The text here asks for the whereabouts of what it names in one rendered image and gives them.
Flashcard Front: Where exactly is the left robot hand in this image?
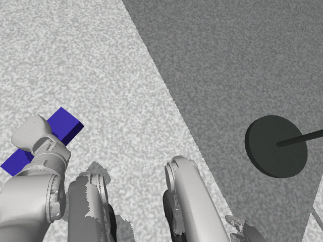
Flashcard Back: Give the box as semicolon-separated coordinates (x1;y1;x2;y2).
11;114;52;152

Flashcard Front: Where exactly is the floor lamp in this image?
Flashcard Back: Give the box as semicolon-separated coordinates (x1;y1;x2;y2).
245;115;323;178

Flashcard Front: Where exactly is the right robot foot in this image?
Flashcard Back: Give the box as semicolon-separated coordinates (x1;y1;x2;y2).
163;190;187;242

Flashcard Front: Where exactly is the left robot foot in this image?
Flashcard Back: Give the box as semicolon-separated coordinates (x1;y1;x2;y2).
107;204;117;242

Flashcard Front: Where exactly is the left robot arm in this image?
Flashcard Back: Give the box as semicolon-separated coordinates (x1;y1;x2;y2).
0;134;71;242

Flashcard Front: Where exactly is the carton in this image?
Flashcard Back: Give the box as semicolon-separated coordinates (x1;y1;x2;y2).
1;107;84;176

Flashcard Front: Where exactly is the right robot hand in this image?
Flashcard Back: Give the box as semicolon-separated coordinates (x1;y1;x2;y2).
225;215;266;242

